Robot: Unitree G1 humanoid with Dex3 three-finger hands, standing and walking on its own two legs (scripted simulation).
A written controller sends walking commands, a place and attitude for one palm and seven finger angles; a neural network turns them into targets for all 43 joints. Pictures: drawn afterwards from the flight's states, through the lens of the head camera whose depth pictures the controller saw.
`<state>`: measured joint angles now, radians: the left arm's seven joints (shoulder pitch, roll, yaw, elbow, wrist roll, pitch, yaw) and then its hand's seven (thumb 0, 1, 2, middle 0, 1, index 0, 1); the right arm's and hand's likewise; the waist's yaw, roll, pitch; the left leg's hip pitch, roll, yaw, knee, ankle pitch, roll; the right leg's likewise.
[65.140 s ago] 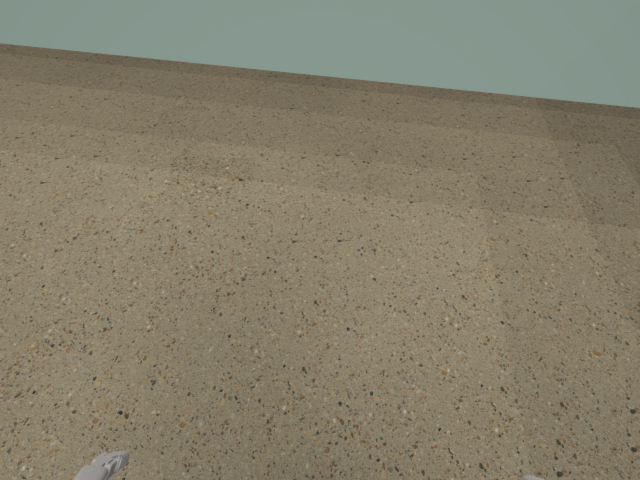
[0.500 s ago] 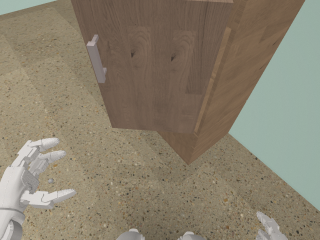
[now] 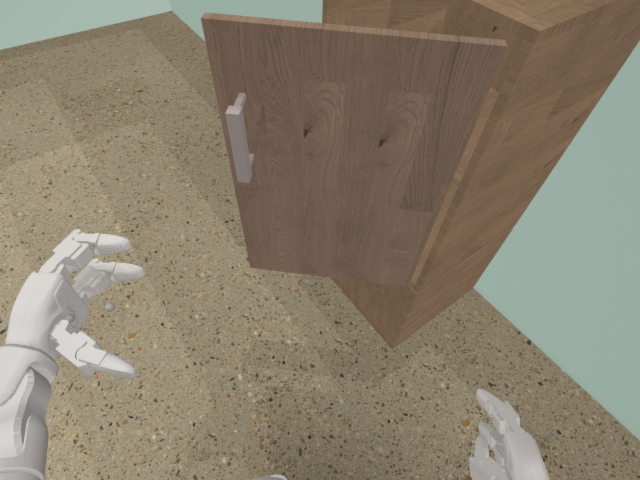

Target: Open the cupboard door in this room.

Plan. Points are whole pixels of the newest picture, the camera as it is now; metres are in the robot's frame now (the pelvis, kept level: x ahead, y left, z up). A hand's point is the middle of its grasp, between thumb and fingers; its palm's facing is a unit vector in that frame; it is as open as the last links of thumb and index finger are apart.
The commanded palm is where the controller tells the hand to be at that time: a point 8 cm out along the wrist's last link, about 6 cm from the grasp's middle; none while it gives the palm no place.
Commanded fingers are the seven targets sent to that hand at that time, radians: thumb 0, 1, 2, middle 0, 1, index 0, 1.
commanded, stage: raise the hand with hooked fingers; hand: left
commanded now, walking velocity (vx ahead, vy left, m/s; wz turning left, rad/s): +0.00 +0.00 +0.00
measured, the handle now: (242, 139) +0.59 +0.18 +0.07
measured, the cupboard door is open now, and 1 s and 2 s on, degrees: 47 47 47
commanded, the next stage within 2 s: move the hooked fingers beside the handle in 0.60 s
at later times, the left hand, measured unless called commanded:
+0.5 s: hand (110, 290) +0.29 +0.27 +0.08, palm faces +0.00 -1.00 -0.03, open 14.0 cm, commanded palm +0.26 +0.31 +0.09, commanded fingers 0.00 -0.50 0.30 -0.30 -1.20 -0.30 -1.20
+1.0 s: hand (139, 257) +0.34 +0.25 +0.09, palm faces -0.01 -1.00 -0.02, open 14.0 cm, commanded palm +0.31 +0.30 +0.09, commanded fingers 0.00 -0.50 0.30 -0.30 -1.20 -0.30 -1.20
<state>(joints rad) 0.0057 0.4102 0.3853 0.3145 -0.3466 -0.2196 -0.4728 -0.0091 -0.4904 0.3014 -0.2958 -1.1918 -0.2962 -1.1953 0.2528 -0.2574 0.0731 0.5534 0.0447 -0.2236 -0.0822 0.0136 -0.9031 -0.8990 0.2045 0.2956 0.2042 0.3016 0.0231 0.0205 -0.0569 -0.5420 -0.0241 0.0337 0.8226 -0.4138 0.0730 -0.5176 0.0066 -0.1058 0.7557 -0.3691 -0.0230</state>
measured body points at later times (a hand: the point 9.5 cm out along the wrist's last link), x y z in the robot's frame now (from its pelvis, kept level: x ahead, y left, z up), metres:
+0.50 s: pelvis +0.00 +0.00 +0.01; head +0.04 +0.01 +0.45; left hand +0.29 +0.32 +0.09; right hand +0.15 -0.26 -0.07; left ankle +0.00 +0.07 -0.71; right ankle +0.01 -0.11 -0.71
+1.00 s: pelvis -0.01 -0.02 +0.00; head +0.05 -0.01 +0.45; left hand +0.33 +0.31 +0.09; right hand +0.14 -0.28 -0.08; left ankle +0.00 +0.07 -0.71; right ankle +0.01 -0.11 -0.71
